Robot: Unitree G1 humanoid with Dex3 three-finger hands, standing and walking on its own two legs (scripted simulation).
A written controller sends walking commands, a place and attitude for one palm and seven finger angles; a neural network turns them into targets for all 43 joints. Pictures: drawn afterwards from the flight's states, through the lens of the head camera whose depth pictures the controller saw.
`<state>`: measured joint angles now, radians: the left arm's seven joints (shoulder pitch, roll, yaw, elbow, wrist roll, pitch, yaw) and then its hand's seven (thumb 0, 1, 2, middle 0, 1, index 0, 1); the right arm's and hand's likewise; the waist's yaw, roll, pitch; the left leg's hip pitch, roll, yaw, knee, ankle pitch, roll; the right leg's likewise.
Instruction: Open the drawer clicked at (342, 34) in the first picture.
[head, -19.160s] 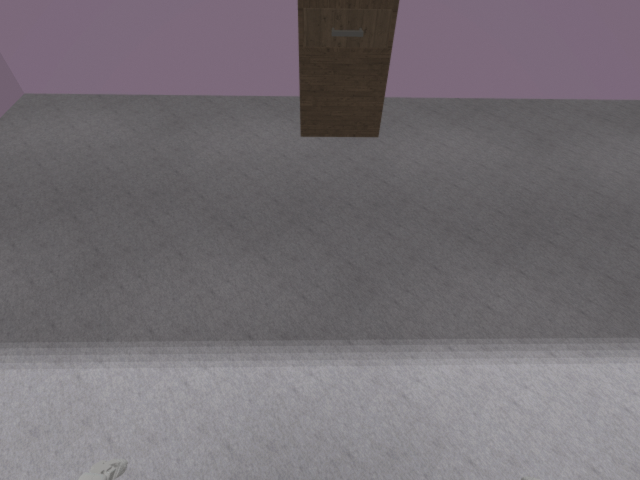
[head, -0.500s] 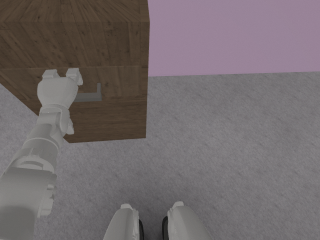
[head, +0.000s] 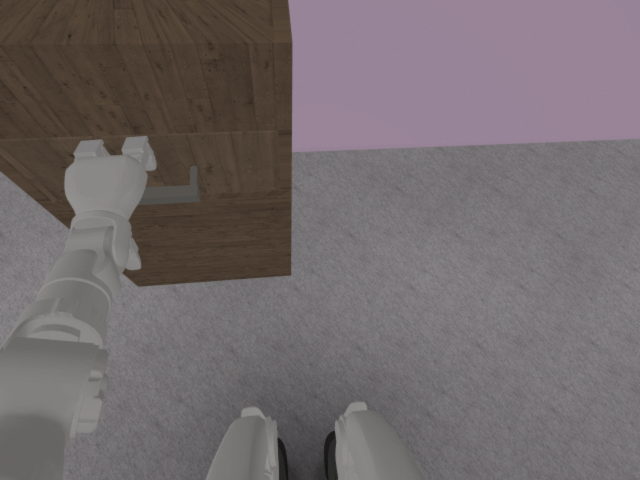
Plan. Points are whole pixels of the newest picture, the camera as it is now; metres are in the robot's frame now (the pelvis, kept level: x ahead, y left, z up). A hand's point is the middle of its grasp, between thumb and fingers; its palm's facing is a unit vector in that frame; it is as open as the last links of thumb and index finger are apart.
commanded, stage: move the hooked fingers above the handle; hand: left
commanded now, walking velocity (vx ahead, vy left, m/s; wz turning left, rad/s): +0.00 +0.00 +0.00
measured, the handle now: (152, 185) +0.55 +0.23 -0.10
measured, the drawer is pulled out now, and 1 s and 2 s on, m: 0.00 0.00 0.00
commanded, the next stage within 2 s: lower the fingers behind the handle in 0.96 s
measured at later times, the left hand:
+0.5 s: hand (125, 210) +0.47 +0.24 -0.05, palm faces -0.09 -0.03 -1.00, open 13.8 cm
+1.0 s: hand (127, 208) +0.47 +0.24 -0.04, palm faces -0.06 -0.04 -1.00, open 13.8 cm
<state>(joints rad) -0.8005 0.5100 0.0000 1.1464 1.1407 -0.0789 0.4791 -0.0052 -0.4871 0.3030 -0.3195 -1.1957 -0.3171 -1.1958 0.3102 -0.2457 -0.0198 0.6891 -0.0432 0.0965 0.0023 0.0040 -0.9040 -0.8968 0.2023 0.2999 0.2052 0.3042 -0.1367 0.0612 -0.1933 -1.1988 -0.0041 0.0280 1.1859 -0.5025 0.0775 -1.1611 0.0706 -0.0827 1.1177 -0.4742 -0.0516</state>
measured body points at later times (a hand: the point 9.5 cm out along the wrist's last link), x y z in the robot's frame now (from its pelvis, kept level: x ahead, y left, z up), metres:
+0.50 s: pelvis +0.00 +0.01 +0.00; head +0.15 +0.02 +0.42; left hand +0.47 +0.24 +0.01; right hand +0.02 -0.27 -0.12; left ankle +0.02 +0.07 -0.64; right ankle +0.02 -0.09 -0.64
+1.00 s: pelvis +0.00 +0.01 +0.00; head +0.14 +0.03 +0.42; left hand +0.47 +0.24 +0.01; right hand +0.02 -0.26 -0.13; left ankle +0.02 +0.07 -0.64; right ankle +0.02 -0.09 -0.64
